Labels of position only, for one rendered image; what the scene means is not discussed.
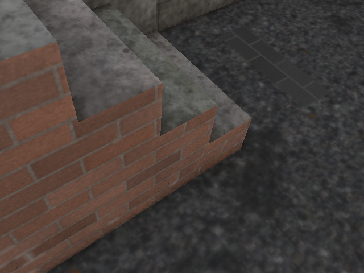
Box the stairs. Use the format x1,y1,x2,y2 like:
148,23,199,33
0,0,252,273

